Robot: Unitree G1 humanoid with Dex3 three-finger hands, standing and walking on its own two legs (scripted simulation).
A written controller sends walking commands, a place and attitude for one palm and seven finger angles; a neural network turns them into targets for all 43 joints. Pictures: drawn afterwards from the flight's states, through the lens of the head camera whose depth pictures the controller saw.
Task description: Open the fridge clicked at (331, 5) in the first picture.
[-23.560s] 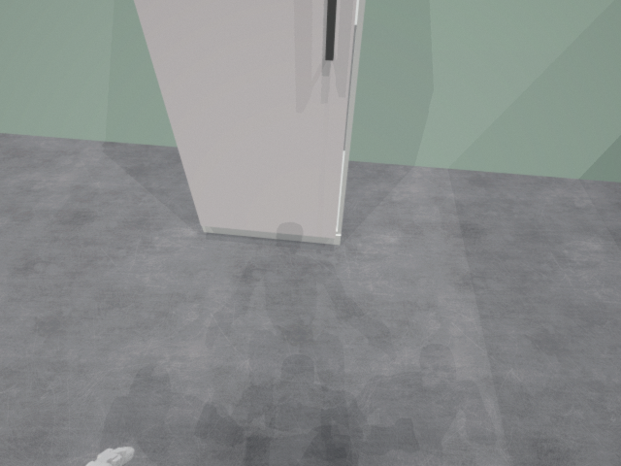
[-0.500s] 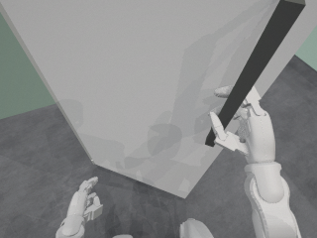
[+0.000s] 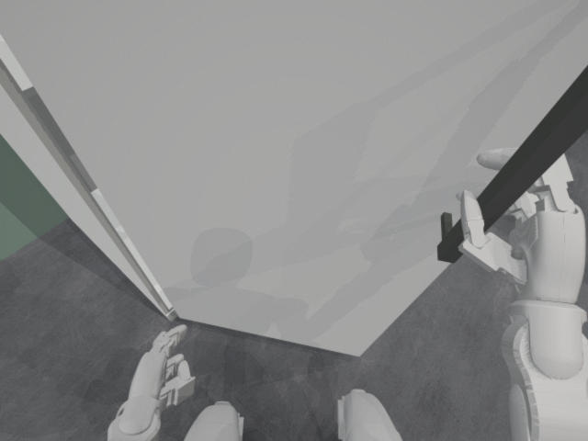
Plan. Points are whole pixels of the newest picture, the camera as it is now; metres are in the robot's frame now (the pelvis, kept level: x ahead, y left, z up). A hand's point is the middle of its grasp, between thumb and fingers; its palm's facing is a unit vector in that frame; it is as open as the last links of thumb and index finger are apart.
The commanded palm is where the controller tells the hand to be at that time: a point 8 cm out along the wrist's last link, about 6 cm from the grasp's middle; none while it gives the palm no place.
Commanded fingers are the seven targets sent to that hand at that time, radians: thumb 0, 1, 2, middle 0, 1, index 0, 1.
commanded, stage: walk backward, drawing the door open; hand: right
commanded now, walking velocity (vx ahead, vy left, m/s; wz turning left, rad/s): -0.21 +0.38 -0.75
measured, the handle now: (517, 153) +0.35 -0.16 +0.24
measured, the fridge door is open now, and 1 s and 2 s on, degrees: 60 80 77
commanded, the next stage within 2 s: stop walking and hold the door back in 0.32 s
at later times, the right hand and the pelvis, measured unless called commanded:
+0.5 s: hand (414, 388) +0.16 -0.06 +0.18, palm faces +0.65 +0.69 -0.31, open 6.5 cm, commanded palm +0.13 -0.12 +0.17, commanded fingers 0.00 -0.90 -0.90 0.45 1.40 0.45 1.40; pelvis -0.03 +0.24 +0.01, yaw -22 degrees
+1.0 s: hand (420, 377) +0.17 -0.06 +0.19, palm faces +0.64 +0.72 -0.28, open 5.5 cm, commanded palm +0.14 -0.12 +0.17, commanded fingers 0.00 -0.90 -0.90 0.45 1.40 0.45 1.40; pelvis -0.13 +0.33 +0.02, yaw -28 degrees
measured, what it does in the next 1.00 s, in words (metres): steps to the left, turning right: right foot, then left foot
